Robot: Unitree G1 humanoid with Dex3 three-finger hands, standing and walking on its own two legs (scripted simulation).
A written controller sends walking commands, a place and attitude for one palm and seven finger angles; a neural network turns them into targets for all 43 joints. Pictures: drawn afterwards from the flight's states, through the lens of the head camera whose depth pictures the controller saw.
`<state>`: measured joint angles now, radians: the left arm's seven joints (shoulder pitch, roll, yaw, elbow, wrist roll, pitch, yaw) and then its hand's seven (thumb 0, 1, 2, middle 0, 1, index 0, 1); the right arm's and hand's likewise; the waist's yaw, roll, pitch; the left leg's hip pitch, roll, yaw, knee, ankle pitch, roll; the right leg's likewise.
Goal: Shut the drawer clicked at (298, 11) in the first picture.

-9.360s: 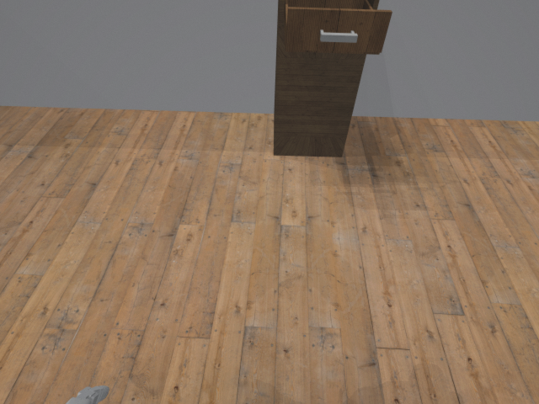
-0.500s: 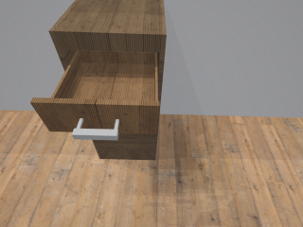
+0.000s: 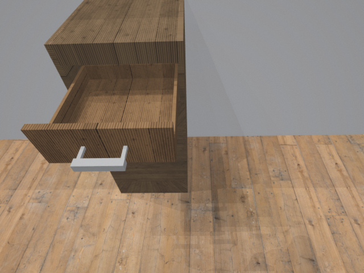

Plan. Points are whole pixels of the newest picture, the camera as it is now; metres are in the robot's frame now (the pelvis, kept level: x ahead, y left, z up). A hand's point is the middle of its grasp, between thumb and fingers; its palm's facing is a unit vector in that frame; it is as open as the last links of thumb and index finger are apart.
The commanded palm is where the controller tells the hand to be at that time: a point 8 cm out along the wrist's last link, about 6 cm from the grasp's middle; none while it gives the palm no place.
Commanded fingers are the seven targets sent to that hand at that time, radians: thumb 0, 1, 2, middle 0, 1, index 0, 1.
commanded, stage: shuffle to correct the standing spot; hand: left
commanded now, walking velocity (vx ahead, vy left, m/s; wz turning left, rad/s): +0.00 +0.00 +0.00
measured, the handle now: (101, 157) +0.37 +0.23 +0.03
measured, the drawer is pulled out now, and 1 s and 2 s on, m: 0.28 0.28 0.28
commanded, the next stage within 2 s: come to a stop and stand still in 0.34 s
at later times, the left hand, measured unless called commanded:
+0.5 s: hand out of the picture +0.03 +0.17 -0.19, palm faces +0.05 -0.98 -0.19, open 7.4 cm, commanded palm none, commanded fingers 0.00 0.90 0.90 -0.20 -0.30 -0.20 -0.30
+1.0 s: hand out of the picture +0.12 +0.17 -0.17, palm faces +0.04 -0.96 -0.28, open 7.3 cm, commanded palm none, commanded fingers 0.00 0.90 0.90 -0.20 -0.30 -0.20 -0.30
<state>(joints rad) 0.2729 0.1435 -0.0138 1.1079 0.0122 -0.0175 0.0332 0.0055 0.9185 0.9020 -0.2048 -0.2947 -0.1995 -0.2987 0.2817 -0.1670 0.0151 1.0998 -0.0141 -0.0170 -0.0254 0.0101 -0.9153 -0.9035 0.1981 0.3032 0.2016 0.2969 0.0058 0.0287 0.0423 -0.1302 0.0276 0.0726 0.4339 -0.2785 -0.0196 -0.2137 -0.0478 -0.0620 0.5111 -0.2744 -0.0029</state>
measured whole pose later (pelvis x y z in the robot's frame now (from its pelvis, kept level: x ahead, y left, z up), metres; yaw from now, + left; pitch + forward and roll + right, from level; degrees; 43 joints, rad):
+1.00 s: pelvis +0.06 -0.02 -0.01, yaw +1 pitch -1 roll +1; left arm 0.21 0.17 0.02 0.99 0.03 -0.02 0.05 0.00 0.91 0.90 -0.20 -0.29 -0.20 -0.30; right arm 0.22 -0.18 -0.05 1.01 0.00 0.03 -0.02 0.01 -0.92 -0.90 0.20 0.30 0.20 0.30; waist -0.01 0.04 0.08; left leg -0.26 0.04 0.04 0.79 -0.46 -0.01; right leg -0.30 -0.02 -0.10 0.60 -0.28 -0.05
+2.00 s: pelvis +0.07 -0.01 +0.00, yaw +0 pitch -1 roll +0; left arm 0.31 0.12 -0.02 1.12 0.01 -0.03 0.04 0.01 0.92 0.90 -0.20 -0.29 -0.20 -0.30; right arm 0.31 -0.10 0.02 1.14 -0.01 -0.02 -0.03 0.01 -0.91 -0.90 0.20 0.30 0.20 0.30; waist 0.00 0.00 0.02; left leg -0.15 0.00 0.08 0.43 -0.26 0.02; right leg -0.22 -0.01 -0.06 0.45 -0.21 -0.03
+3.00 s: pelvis +0.06 -0.02 -0.05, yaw +3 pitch +7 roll -1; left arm 0.77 0.21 0.15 -0.40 -0.25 -0.30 -0.14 0.02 0.90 0.90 -0.95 -1.11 -0.95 -1.11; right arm 0.31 -0.22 -0.02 0.56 0.05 -0.21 -0.05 0.02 -0.91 -0.90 0.20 0.30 0.20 0.30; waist 0.01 0.04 -0.11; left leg -0.57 0.02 0.02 0.94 -0.48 0.01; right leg -0.60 -0.01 -0.12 0.90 -0.42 -0.05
